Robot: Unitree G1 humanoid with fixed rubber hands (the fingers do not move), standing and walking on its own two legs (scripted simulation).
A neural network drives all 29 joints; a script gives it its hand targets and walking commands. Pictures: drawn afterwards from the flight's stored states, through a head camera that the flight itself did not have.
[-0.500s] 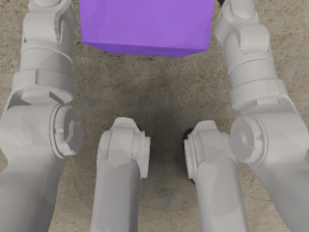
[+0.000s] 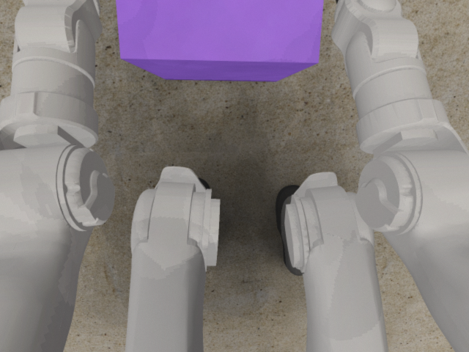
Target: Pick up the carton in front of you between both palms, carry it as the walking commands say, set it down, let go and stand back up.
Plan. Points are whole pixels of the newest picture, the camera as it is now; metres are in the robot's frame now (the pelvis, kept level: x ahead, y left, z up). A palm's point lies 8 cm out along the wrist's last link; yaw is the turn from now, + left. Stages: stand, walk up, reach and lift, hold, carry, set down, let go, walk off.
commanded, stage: set down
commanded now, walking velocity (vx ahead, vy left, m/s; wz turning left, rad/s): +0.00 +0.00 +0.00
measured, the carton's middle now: out of the picture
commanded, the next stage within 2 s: let go in 1.74 s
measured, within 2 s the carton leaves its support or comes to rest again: neither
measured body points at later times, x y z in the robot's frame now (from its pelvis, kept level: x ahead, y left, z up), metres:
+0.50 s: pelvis +0.00 +0.00 -0.01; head +0.38 +0.04 +0.22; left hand +0.56 +0.23 -0.20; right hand +0.57 -0.09 -0.19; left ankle +0.11 +0.11 -0.34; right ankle +0.10 -0.12 -0.34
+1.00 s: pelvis +0.00 +0.00 +0.04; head +0.36 +0.05 +0.31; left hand +0.58 +0.26 -0.08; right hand +0.59 -0.11 -0.08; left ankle +0.11 +0.11 -0.34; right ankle +0.10 -0.11 -0.34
